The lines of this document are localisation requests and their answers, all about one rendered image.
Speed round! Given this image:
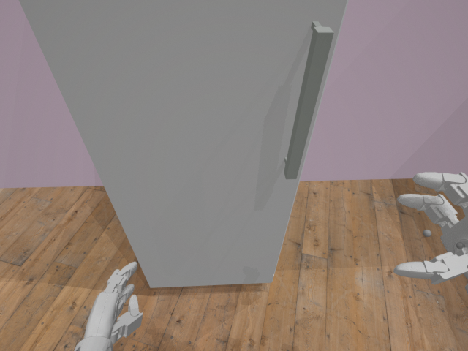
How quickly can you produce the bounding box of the handle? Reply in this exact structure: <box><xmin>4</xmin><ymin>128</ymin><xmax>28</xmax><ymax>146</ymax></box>
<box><xmin>284</xmin><ymin>21</ymin><xmax>334</xmax><ymax>179</ymax></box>

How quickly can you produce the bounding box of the robot left hand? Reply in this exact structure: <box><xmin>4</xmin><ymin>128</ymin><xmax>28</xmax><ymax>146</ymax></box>
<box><xmin>84</xmin><ymin>262</ymin><xmax>143</xmax><ymax>344</ymax></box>

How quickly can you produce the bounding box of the left robot forearm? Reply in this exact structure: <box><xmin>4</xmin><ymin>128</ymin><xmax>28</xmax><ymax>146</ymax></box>
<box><xmin>74</xmin><ymin>336</ymin><xmax>113</xmax><ymax>351</ymax></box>

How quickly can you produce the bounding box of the fridge door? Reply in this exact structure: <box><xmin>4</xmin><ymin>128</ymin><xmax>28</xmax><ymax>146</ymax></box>
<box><xmin>19</xmin><ymin>0</ymin><xmax>347</xmax><ymax>288</ymax></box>

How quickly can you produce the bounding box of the robot right hand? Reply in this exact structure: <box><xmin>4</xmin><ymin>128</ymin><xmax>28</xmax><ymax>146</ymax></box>
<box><xmin>393</xmin><ymin>172</ymin><xmax>468</xmax><ymax>285</ymax></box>

